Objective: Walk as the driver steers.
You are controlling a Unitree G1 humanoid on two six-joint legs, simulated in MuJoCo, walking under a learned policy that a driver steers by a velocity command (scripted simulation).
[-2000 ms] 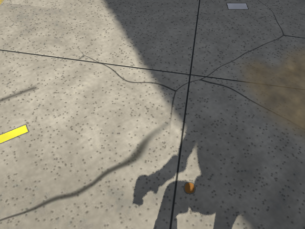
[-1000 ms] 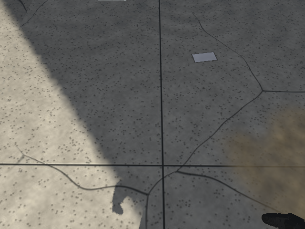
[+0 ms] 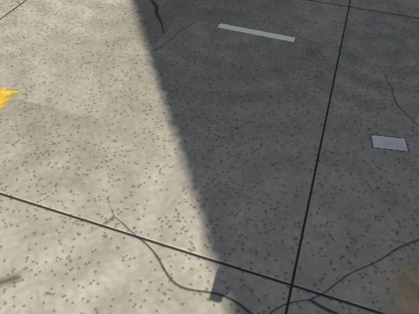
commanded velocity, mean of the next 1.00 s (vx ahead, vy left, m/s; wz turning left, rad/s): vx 0.07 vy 0.00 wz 0.02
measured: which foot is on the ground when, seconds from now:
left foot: down 0.00-0.32, up 0.34-0.60, down 0.62-1.00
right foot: down 0.00-1.00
